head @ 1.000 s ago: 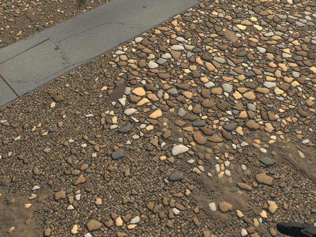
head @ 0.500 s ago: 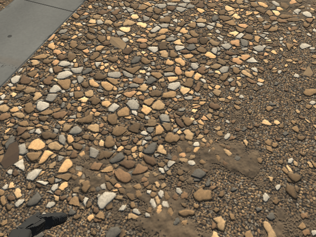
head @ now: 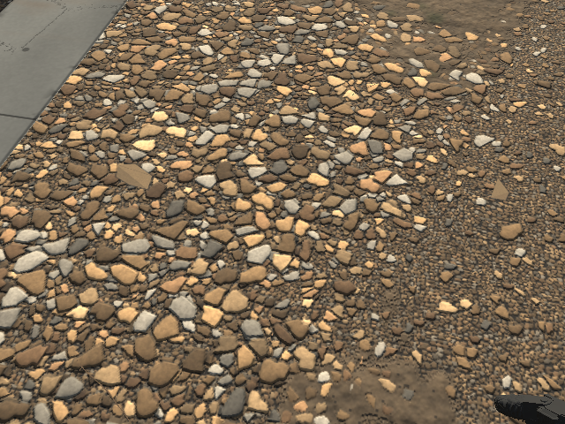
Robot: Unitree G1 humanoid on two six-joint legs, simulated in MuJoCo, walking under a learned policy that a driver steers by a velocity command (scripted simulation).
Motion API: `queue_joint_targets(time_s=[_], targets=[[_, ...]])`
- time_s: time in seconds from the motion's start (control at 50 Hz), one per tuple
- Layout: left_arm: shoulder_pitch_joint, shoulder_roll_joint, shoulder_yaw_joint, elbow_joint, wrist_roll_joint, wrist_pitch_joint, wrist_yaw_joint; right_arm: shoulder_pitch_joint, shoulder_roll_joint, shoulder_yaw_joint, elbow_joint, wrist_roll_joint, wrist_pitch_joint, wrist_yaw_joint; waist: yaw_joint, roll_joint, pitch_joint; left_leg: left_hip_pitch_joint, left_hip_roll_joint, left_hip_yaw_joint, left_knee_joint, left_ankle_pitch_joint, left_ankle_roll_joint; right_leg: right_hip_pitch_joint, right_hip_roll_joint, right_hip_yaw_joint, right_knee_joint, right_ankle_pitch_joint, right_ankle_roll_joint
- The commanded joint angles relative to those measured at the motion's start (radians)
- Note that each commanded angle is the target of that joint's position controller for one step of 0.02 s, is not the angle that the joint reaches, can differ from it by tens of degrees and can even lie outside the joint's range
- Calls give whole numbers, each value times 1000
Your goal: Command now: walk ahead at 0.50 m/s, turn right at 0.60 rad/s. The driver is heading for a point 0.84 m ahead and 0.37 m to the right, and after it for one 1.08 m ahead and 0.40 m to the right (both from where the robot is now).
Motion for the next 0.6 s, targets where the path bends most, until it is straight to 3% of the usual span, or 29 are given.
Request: queue_joint_targets(time_s=[0.02, 0.04, 0.06, 0.1, 0.18, 0.3, 0.34, 0.38, 0.42, 0.44, 0.46, 0.48, 0.5, 0.52, 0.54, 0.56, 0.58, 0.6], targets=[[-41, 151, 23, -104, -3, -16, 1, 217, -141, -51, -13, 8, 13, -11, -139, 148, -111, 587, 397, -579, -293, -398, 171, -579, -99, -43, 398, 67, 24], [-84, 139, 24, -114, 8, -13, 0, 172, -121, -43, -11, 0, 18, -14, -119, 108, -46, 468, 351, -454, -312, -266, 157, -544, -129, -58, 356, 127, 25], [-98, 123, 27, -118, 11, -10, -4, 148, -99, -35, -4, -5, 19, -17, -98, 120, -11, 394, 315, -363, -334, -170, 146, -510, -158, -57, 309, 167, 23], [-81, 79, 21, -115, 2, 1, -11, 139, -90, -35, 9, -3, 10, -20, -78, 152, 1, 327, 283, -242, -380, -68, 145, -451, -182, -83, 261, 202, 24], [-144, 43, 10, -143, 10, 9, -15, 165, -136, -52, 45, 2, 1, -22, -83, 103, 13, 358, 305, -107, -422, 104, 178, -513, -200, -90, 128, 314, 42], [-308, 14, -6, -177, 9, -8, -53, 202, -179, -61, 81, 12, 23, -31, -139, 83, 55, 410, 281, 93, -427, 198, 137, -449, -180, -184, -187, 541, 28], [-352, 16, -7, -197, 5, -7, -65, 227, -196, -66, 97, 22, 34, -31, -148, 82, 74, 459, 300, 120, -417, 221, 127, -440, -172, -207, -249, 519, 10], [-363, 34, 1, -213, 7, -5, -73, 231, -218, -73, 105, 34, 46, -31, -131, 90, 73, 514, 317, 150, -365, 376, 112, -407, -146, -238, -292, 440, -20], [-293, 78, 24, -207, 15, 1, -74, 225, -251, -83, 103, 45, 59, -37, -71, 124, 7, 548, 314, 190, -203, 728, 92, -269, -78, -294, -306, 333, -64], [-167, 115, 47, -176, 14, 5, -70, 211, -254, -84, 99, 49, 68, -40, 6, 116, -61, 515, 293, 219, -29, 825, 73, -100, -33, -316, -352, 347, -96], [15, 176, 82, -124, 10, 12, -54, 216, -225, -71, 93, 42, 68, -45, 93, 77, -151, 357, 255, 235, 217, 722, 35, 187, -17, -275, -394, 392, -137], [78, 274, 100, -105, -2, 19, -33, 265, -100, -31, 57, -12, 59, -40, 47, -166, -218, -17, 149, 230, 567, -60, -17, 496, -254, 117, -406, 382, -237], [53, 301, 91, -151, 1, -3, -42, 266, -82, -10, 7, -1, 23, -30, 12, -236, -396, -270, -10, 0, 807, -477, -40, 654, -424, 653, -589, 130, -413], [43, 208, 65, -143, 8, -20, -50, 140, -179, -34, -13, 41, -3, -18, 68, -94, -311, -380, 52, -88, 828, -384, -25, 607, -399, 557, -646, 121, -347], [8, 176, 53, -133, 11, -32, -50, 102, -175, -30, -29, 52, -19, -14, 43, -77, -186, -387, 90, -74, 756, -290, -5, 471, -361, 415, -650, 187, -309], [-63, 151, 44, -138, 11, -35, -48, 107, -163, -29, -11, 29, -24, -22, -8, 7, -120, -320, 130, -77, 668, -219, -8, 323, -314, 311, -650, 289, -272], [-117, 124, 34, -149, 18, -36, -45, 119, -172, -36, -3, 8, -19, -26, -45, -5, -84, -253, 152, -81, 594, -177, -18, 215, -281, 239, -663, 396, -258], [-145, 114, 28, -160, 27, -36, -40, 135, -172, -39, 1, 3, -7, -23, -71, -26, -72, -199, 160, -82, 568, -149, -27, 145, -259, 207, -686, 451, -256]])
